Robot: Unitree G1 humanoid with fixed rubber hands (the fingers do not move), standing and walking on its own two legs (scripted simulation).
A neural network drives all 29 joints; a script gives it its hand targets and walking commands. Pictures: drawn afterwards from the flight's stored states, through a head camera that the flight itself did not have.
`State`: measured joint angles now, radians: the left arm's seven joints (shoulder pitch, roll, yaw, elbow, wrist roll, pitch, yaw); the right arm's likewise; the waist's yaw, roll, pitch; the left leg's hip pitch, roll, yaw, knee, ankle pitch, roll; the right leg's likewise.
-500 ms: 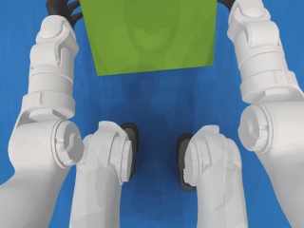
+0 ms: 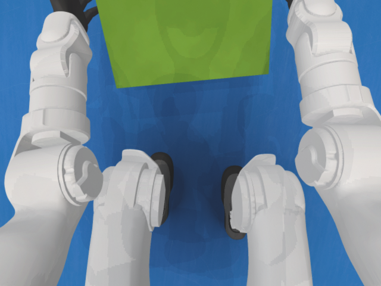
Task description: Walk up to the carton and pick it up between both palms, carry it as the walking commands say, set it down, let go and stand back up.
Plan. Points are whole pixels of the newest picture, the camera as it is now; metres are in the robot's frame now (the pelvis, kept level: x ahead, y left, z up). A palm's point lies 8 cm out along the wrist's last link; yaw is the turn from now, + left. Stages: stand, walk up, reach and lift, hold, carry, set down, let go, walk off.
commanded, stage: set down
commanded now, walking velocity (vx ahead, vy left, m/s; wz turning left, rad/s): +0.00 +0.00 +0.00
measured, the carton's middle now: (186, 11) +0.57 +0.04 -0.24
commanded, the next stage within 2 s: none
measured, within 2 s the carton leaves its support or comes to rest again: rests again in 1.34 s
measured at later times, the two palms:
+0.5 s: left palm (72, 9) +0.54 +0.21 -0.15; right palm out of the picture +0.58 -0.14 -0.15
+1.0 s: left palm (74, 7) +0.55 +0.21 -0.15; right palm out of the picture +0.58 -0.14 -0.16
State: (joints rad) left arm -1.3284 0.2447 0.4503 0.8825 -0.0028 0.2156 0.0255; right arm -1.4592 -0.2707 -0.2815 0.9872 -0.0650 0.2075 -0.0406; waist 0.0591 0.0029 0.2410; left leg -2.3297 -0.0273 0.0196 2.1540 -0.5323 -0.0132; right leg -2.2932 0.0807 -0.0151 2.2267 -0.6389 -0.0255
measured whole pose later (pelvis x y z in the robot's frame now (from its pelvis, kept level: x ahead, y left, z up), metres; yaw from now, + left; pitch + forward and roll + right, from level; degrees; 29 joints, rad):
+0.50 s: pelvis +0.01 +0.00 +0.00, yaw +0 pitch +40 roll +2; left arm -1.35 0.25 0.49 0.89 0.02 0.19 -0.01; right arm -1.47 -0.25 -0.35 0.96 -0.13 0.19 0.00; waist 0.06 0.01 0.27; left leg -2.32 -0.03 0.02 2.17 -0.56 -0.01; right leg -2.28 0.08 -0.01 2.25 -0.67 -0.03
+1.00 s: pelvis +0.01 +0.00 -0.01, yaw +0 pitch +40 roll +2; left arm -1.35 0.26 0.49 0.91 0.00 0.16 -0.02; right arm -1.47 -0.26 -0.36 0.96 -0.14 0.16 0.02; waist 0.05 0.02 0.29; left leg -2.31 -0.03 0.02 2.20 -0.58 -0.02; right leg -2.27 0.08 -0.02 2.28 -0.70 -0.03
